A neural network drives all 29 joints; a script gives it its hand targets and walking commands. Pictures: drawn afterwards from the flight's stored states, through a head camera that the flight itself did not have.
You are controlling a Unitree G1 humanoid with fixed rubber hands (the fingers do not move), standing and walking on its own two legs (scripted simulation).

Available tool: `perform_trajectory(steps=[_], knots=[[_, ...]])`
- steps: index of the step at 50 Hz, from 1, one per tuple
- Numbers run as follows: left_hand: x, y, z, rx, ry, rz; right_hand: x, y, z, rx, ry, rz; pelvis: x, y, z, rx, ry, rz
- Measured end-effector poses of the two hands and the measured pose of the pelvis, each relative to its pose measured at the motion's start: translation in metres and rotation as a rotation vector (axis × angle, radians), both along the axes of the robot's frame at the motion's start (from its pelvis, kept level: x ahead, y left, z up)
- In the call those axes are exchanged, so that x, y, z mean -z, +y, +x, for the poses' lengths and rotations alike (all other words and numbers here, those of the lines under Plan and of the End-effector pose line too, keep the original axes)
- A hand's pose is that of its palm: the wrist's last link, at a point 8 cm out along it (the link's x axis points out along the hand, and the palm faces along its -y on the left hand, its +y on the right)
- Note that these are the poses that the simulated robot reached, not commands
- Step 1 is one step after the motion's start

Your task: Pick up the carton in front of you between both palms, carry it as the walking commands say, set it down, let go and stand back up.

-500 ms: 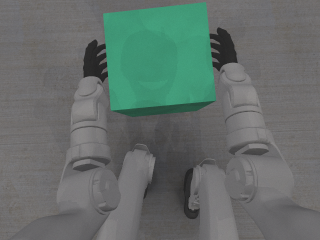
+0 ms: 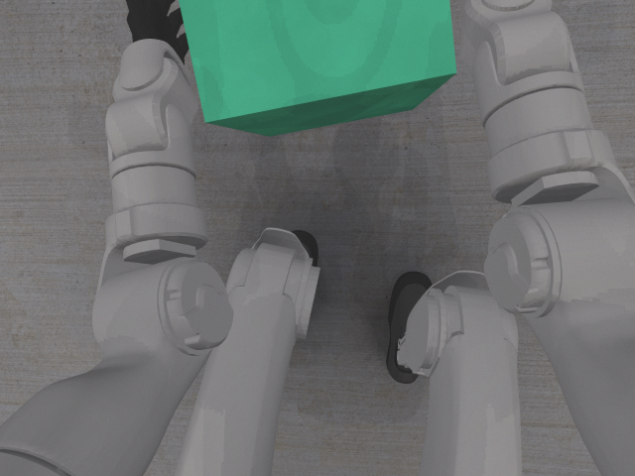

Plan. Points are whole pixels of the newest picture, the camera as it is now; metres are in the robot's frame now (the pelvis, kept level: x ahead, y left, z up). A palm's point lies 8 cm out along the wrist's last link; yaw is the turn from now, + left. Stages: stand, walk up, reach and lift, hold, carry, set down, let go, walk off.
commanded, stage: set down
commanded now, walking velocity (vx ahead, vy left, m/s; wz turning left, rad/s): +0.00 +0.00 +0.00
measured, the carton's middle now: (319, 20) +0.55 +0.12 -0.22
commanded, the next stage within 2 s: none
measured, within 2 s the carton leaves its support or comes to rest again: rests again in 0.84 s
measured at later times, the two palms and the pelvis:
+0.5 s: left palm (185, 44) +0.50 +0.26 -0.21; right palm out of the picture +0.60 -0.02 -0.22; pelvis +0.01 +0.00 -0.05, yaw +0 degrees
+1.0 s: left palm (186, 59) +0.49 +0.27 -0.23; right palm (451, 0) +0.59 -0.02 -0.24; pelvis +0.00 -0.01 -0.06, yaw +0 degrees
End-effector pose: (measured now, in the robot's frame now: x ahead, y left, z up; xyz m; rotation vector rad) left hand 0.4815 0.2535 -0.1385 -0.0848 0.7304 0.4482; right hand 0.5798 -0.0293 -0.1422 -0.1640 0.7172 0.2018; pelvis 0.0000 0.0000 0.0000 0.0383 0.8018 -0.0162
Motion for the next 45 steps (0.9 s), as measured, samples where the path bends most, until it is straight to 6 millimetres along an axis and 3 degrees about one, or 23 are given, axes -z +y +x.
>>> perform_trajectory(steps=[9,13,21,29,45], knots=[[0.053,0.008,0.01,-0.002,0.021,-0.014,0.055,0.009,0.017,-0.046,0.018,-0.022,0.027,0.0,0.003,-0.001,-0.03,0.005],[0.065,0.015,0.016,0.006,0.025,-0.015,0.071,0.014,0.023,-0.064,0.02,-0.026,0.037,0.001,0.005,-0.004,-0.053,0.005],[0.071,0.014,0.02,0.014,0.025,-0.024,0.076,0.013,0.026,-0.057,0.024,-0.025,0.048,0.005,0.007,-0.001,-0.086,0.007],[0.076,0.009,0.014,0.047,0.045,-0.026,0.084,0.005,0.017,-0.061,0.041,-0.031,0.055,0.003,0.002,0.009,-0.115,0.016],[0.092,0.016,0.008,0.045,0.057,-0.021,0.097,0.008,0.012,-0.096,0.055,0.012,0.063,-0.005,-0.003,0.023,-0.166,0.036]])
